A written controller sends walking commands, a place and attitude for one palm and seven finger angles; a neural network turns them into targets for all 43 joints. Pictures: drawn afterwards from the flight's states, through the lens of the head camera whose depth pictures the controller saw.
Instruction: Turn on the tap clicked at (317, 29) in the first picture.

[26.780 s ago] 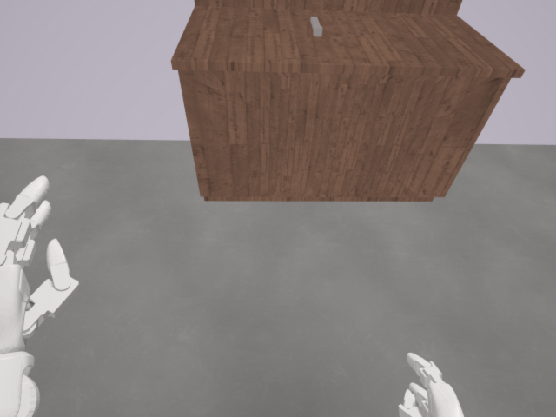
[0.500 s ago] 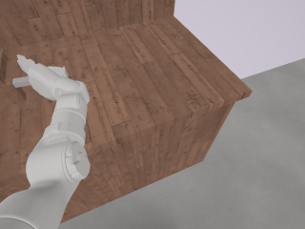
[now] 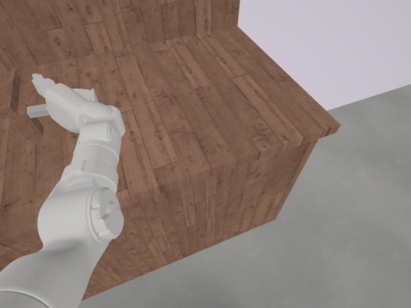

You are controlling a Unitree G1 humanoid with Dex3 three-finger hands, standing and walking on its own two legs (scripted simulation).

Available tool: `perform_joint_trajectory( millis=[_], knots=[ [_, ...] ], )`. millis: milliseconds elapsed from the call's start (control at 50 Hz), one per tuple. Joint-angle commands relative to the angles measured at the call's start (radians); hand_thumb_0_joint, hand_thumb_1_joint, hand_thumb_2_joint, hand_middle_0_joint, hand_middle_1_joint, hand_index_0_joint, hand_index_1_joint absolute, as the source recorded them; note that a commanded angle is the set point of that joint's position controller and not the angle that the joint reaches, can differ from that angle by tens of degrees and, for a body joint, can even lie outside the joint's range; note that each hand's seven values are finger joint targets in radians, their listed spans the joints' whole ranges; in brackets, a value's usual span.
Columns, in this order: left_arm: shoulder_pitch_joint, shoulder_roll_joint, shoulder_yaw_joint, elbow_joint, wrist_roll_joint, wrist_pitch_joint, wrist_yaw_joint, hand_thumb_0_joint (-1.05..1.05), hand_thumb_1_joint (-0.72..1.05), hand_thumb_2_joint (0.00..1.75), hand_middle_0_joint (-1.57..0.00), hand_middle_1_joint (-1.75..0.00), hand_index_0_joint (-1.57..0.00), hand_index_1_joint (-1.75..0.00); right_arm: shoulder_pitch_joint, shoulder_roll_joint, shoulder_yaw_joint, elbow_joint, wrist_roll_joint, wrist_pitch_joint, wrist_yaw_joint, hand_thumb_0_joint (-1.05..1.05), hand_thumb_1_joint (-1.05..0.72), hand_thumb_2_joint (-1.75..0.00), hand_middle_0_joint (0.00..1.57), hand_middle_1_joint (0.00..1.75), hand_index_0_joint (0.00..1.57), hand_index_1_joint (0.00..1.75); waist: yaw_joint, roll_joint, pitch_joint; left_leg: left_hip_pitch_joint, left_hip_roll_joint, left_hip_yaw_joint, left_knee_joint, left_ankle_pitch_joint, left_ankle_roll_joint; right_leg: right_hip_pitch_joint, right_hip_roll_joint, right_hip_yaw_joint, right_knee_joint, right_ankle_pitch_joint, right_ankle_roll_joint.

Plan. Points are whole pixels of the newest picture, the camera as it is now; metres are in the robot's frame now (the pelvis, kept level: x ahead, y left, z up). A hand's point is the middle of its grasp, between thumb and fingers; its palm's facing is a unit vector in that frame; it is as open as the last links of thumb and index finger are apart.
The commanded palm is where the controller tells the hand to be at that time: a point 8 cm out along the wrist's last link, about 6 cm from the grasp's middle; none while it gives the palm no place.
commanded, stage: lift the hand up off the lever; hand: left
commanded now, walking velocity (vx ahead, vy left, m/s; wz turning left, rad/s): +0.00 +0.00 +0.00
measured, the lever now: (87, 103) +0.57 +0.26 +0.08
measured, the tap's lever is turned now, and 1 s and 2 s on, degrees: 82 82 82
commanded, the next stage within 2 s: draw the hand back beside the body in 0.14 s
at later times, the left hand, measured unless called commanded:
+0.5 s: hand (100, 110) +0.45 +0.18 +0.16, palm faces +0.40 -0.91 -0.07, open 7.8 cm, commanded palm +0.39 +0.24 +0.17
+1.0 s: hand (49, 175) +0.30 +0.22 +0.17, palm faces +0.28 -0.94 -0.19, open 7.6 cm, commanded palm +0.25 +0.26 +0.18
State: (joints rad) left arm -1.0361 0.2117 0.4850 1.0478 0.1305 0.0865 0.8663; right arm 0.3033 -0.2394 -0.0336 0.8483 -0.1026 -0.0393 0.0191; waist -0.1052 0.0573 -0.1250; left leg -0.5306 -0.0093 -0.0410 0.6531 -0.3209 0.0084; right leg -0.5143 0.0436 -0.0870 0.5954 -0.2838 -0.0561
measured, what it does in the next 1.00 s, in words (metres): stands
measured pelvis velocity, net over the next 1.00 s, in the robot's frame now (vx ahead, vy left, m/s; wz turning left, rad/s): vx -0.01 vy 0.01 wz -0.05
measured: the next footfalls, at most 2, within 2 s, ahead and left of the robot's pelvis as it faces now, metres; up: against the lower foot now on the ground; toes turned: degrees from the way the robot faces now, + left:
none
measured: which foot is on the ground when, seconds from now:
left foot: down 0.00-1.00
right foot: down 0.00-1.00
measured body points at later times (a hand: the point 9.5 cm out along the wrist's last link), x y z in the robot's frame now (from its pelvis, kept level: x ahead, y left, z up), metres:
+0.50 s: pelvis +0.02 -0.01 +0.01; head +0.01 -0.03 +0.46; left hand +0.42 +0.23 +0.17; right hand +0.05 -0.28 -0.12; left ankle -0.01 +0.11 -0.72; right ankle +0.00 -0.08 -0.72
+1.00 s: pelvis -0.01 +0.01 +0.02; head -0.04 -0.01 +0.47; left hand +0.28 +0.26 +0.18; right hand +0.18 -0.20 -0.05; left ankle -0.01 +0.11 -0.72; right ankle +0.00 -0.08 -0.72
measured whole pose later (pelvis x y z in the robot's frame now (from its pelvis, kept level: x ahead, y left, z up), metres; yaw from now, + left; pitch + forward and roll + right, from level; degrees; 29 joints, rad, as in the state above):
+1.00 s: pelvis -0.01 +0.01 +0.02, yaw -3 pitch -5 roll +0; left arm -0.07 0.29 0.17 0.10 -0.08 -0.09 0.10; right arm 0.13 -0.20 0.06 0.63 0.02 -0.08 -0.07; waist 0.04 0.05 0.02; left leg -0.07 -0.01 0.02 0.36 -0.20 0.02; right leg -0.09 0.04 -0.02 0.34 -0.16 -0.04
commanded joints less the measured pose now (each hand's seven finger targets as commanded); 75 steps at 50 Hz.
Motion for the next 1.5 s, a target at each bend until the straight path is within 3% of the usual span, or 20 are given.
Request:
perform_joint_trajectory(
  millis=[0,80,220,240,300,380,400,420,440,480,500,540,700,780,900,1060,1140,1300,1360,1480],
  knots=[
    [-0.530,0.280,0.002,-0.188,0.060,-0.047,0.019,0.00,0.90,0.90,-0.15,-0.15,-0.15,-0.15,0.065,-0.141,-0.040,-0.065,0.001,-0.020,-0.015,0.00,-0.90,-0.90,0.20,0.30,0.20,0.30,-0.013,-0.060,-0.316,0.076,0.002,0.015,-0.064,0.240,0.018,0.211,-0.030,0.044,-0.070,0.246,0.042],
    [-0.517,0.286,-0.003,-0.225,0.085,-0.067,0.026,0.00,0.90,0.90,-0.15,-0.15,-0.15,-0.15,0.079,-0.135,-0.042,-0.076,-0.002,-0.024,-0.010,0.00,-0.90,-0.90,0.20,0.30,0.20,0.30,-0.014,-0.048,-0.374,0.099,0.007,0.026,-0.041,0.295,0.021,0.227,-0.030,0.047,-0.052,0.319,0.046],
    [-0.505,0.279,-0.029,-0.219,0.056,-0.066,-0.022,0.00,0.90,0.90,-0.15,-0.15,-0.15,-0.15,0.084,-0.138,-0.042,-0.087,0.015,-0.018,-0.020,0.00,-0.90,-0.90,0.20,0.30,0.20,0.30,-0.025,-0.031,-0.346,0.082,0.004,0.030,-0.052,0.253,0.028,0.248,-0.040,0.060,-0.071,0.318,0.053],
    [-0.425,0.236,-0.204,-0.337,0.093,-0.081,-0.170,0.00,0.90,0.90,-0.15,-0.15,-0.15,-0.15,0.091,-0.152,-0.055,-0.115,0.024,-0.002,-0.038,0.00,-0.90,-0.90,0.20,0.30,0.20,0.30,-0.032,-0.031,-0.402,0.156,0.003,0.052,-0.046,0.319,0.029,0.299,-0.032,0.082,-0.048,0.416,0.041],
    [-0.235,0.261,-0.175,-0.485,0.016,-0.108,-0.329,0.00,0.90,0.90,-0.15,-0.16,-0.15,-0.16,0.094,-0.148,-0.050,-0.162,0.061,-0.005,-0.069,0.00,-0.90,-0.90,0.20,0.30,0.20,0.30,0.036,0.022,-0.493,0.264,0.001,0.056,-0.068,0.441,0.033,0.417,-0.024,0.089,-0.064,0.565,0.033],
    [0.103,0.268,-0.120,-0.614,-0.169,-0.119,-0.557,0.00,0.90,0.90,-0.16,-0.17,-0.16,-0.17,0.050,-0.144,-0.031,-0.206,0.109,-0.007,-0.102,0.00,-0.90,-0.90,0.20,0.30,0.20,0.30,0.098,-0.142,-0.325,0.218,0.006,0.058,-0.137,0.365,0.032,0.532,-0.033,0.101,-0.103,0.664,0.051],
    [0.170,0.325,-0.057,-0.634,-0.202,-0.109,-0.585,0.00,0.90,0.90,-0.16,-0.18,-0.16,-0.18,0.026,-0.146,-0.026,-0.215,0.119,-0.002,-0.111,0.00,-0.90,-0.90,0.20,0.30,0.20,0.30,0.133,-0.114,-0.301,0.220,0.005,0.058,-0.154,0.353,0.032,0.556,-0.038,0.106,-0.107,0.647,0.048],
    [0.180,0.308,-0.065,-0.702,-0.222,-0.095,-0.593,0.00,0.90,0.90,-0.16,-0.18,-0.16,-0.18,-0.001,-0.133,-0.019,-0.233,0.126,-0.004,-0.117,0.00,-0.90,-0.90,0.20,0.30,0.20,0.30,0.142,-0.097,-0.266,0.234,0.006,0.066,-0.166,0.353,0.034,0.553,-0.042,0.106,-0.117,0.640,0.051],
    [0.300,0.543,-0.027,-0.645,-0.156,-0.127,-0.626,0.00,0.90,0.90,-0.16,-0.18,-0.16,-0.18,0.005,-0.159,-0.014,-0.217,0.129,-0.002,-0.096,0.00,-0.90,-0.90,0.20,0.30,0.20,0.30,0.127,-0.052,-0.221,0.266,0.019,0.082,-0.213,0.345,0.034,0.559,-0.067,0.119,-0.120,0.622,0.057],
    [0.316,0.496,-0.056,-0.731,-0.182,-0.163,-0.675,0.00,0.90,0.90,-0.16,-0.19,-0.16,-0.19,-0.042,-0.143,-0.010,-0.256,0.136,-0.008,-0.090,0.00,-0.90,-0.90,0.20,0.30,0.20,0.30,0.126,-0.088,-0.152,0.265,0.016,0.078,-0.229,0.337,0.035,0.551,-0.062,0.121,-0.144,0.590,0.058],
    [0.297,0.501,-0.071,-0.826,-0.185,-0.182,-0.695,0.00,0.90,0.90,-0.16,-0.19,-0.16,-0.19,-0.077,-0.144,-0.010,-0.274,0.142,-0.013,-0.092,0.00,-0.90,-0.90,0.20,0.30,0.20,0.30,0.134,0.002,-0.150,0.308,0.013,0.084,-0.238,0.348,0.034,0.539,-0.061,0.124,-0.160,0.565,0.052],
    [0.309,0.407,-0.160,-0.944,-0.196,-0.211,-0.720,0.00,0.90,0.90,-0.17,-0.20,-0.17,-0.20,-0.116,-0.130,-0.004,-0.306,0.146,-0.036,-0.089,0.00,-0.90,-0.90,0.20,0.30,0.20,0.30,0.115,0.018,-0.126,0.363,0.014,0.086,-0.251,0.368,0.032,0.508,-0.050,0.119,-0.192,0.512,0.048],
    [0.346,0.212,-0.342,-0.959,-0.201,-0.237,-0.744,0.00,0.90,0.90,-0.17,-0.22,-0.17,-0.22,-0.189,-0.133,0.004,-0.299,0.150,-0.088,-0.096,0.00,-0.90,-0.90,0.20,0.30,0.20,0.30,0.077,-0.056,0.021,0.440,0.004,0.063,-0.308,0.137,0.040,0.325,-0.013,0.101,-0.293,0.141,0.034],
    [0.446,0.259,-0.287,-0.990,-0.204,-0.244,-0.743,0.00,0.90,0.90,-0.18,-0.23,-0.18,-0.23,-0.226,-0.119,0.023,-0.312,0.141,-0.082,-0.103,0.00,-0.90,-0.90,0.20,0.30,0.20,0.30,0.111,-0.073,-0.021,0.436,-0.004,0.051,-0.328,0.116,0.036,0.397,-0.019,0.097,-0.299,0.115,0.029],
    [0.629,0.345,-0.165,-1.181,-0.209,-0.256,-0.747,0.00,0.90,0.90,-0.18,-0.25,-0.18,-0.25,-0.266,-0.102,0.040,-0.341,0.123,-0.082,-0.101,0.00,-0.90,-0.90,0.20,0.30,0.20,0.30,0.156,0.028,-0.051,0.468,0.008,0.038,-0.365,0.222,0.009,0.491,-0.014,0.085,-0.300,0.209,0.015],
    [0.831,0.254,-0.219,-1.340,-0.210,-0.252,-0.762,0.00,0.90,0.90,-0.19,-0.28,-0.19,-0.28,-0.277,-0.090,0.039,-0.356,0.111,-0.101,-0.090,0.00,-0.90,-0.90,0.20,0.30,0.20,0.30,0.151,0.026,0.047,0.467,0.017,0.030,-0.390,0.236,0.002,0.484,-0.008,0.080,-0.326,0.197,0.017],
    [0.960,0.252,-0.204,-1.397,-0.210,-0.258,-0.762,0.00,0.90,0.90,-0.20,-0.29,-0.20,-0.29,-0.269,-0.097,0.027,-0.351,0.108,-0.113,-0.085,0.00,-0.90,-0.90,0.20,0.30,0.20,0.30,0.157,-0.029,0.039,0.477,0.017,0.030,-0.386,0.261,0.005,0.498,-0.007,0.076,-0.328,0.211,0.019],
    [1.193,0.314,-0.110,-1.578,-0.206,-0.276,-0.754,0.00,0.90,0.90,-0.20,-0.30,-0.20,-0.30,-0.273,-0.098,0.011,-0.348,0.098,-0.135,-0.079,0.00,-0.90,-0.90,0.20,0.30,0.20,0.30,0.175,-0.005,0.033,0.474,0.007,0.040,-0.360,0.307,0.005,0.520,-0.014,0.078,-0.323,0.253,0.021],
    [1.296,0.280,-0.115,-1.598,-0.211,-0.278,-0.755,0.00,0.90,0.90,-0.20,-0.30,-0.20,-0.30,-0.272,-0.086,0.011,-0.351,0.096,-0.140,-0.079,0.00,-0.90,-0.90,0.20,0.30,0.20,0.30,0.177,-0.016,0.065,0.457,0.008,0.050,-0.352,0.295,0.007,0.509,-0.021,0.080,-0.326,0.250,0.025],
    [1.281,0.268,-0.133,-1.629,-0.204,-0.283,-0.748,0.00,0.90,0.90,-0.20,-0.30,-0.20,-0.30,-0.266,-0.088,0.007,-0.344,0.097,-0.162,-0.086,0.00,-0.90,-0.90,0.20,0.30,0.20,0.30,0.153,-0.010,0.139,0.443,0.006,0.047,-0.341,0.188,0.013,0.441,-0.022,0.087,-0.350,0.147,0.032]
  ],
)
